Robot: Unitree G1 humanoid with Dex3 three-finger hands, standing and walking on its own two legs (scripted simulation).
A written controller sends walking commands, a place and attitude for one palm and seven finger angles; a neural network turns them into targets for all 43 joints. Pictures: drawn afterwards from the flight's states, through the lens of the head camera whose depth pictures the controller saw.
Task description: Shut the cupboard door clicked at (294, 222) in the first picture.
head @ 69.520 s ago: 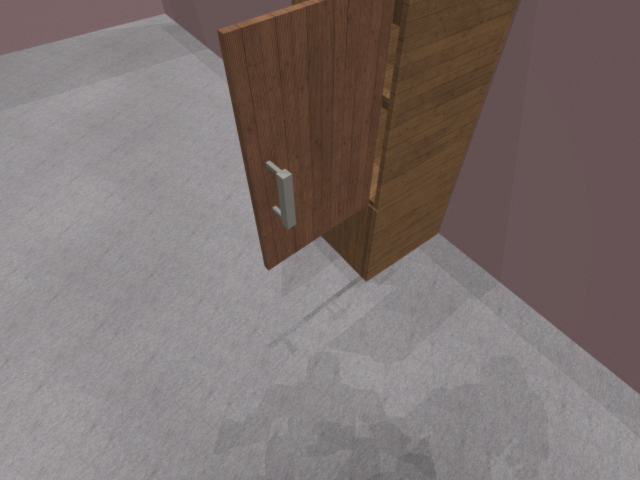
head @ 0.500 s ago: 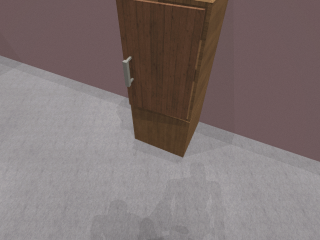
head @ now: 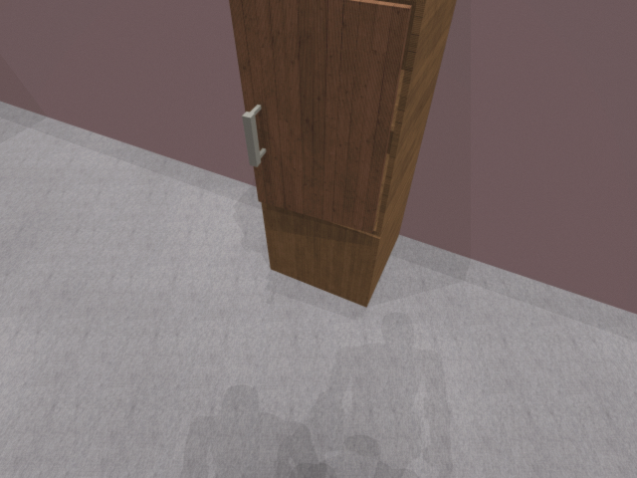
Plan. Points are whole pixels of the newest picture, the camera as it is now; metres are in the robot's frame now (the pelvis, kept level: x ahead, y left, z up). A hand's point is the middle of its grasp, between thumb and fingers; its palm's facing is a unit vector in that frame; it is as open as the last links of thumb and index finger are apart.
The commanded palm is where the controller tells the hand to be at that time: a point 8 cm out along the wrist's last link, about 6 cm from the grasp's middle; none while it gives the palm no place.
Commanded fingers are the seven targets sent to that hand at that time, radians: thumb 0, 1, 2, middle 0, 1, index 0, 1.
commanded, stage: look to check the result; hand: left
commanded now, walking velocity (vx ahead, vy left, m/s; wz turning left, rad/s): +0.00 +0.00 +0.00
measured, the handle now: (256, 135) +0.89 +0.21 -0.09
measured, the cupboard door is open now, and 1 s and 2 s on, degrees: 4 4 4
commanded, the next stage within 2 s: walk to a spot facing it in 0.10 s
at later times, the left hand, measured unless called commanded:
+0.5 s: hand out of the picture +0.00 +0.19 -0.19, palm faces +0.15 -0.97 -0.22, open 7.3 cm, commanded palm none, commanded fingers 0.00 0.90 0.90 -0.20 -0.30 -0.20 -0.30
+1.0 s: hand out of the picture +0.03 +0.24 -0.16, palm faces +0.40 -0.86 -0.32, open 7.3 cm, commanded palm none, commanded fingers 0.00 0.90 0.90 -0.20 -0.30 -0.20 -0.30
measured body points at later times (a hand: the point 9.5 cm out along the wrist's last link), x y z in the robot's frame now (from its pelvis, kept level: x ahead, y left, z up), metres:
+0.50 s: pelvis +0.00 +0.00 -0.02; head +0.02 +0.01 +0.43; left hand +0.00 +0.24 -0.17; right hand +0.03 -0.23 -0.17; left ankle +0.01 +0.10 -0.73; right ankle -0.05 -0.09 -0.74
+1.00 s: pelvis +0.01 -0.02 -0.02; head +0.06 -0.01 +0.43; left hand +0.01 +0.28 -0.13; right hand +0.17 -0.24 -0.17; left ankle +0.01 +0.12 -0.74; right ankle +0.06 -0.14 -0.75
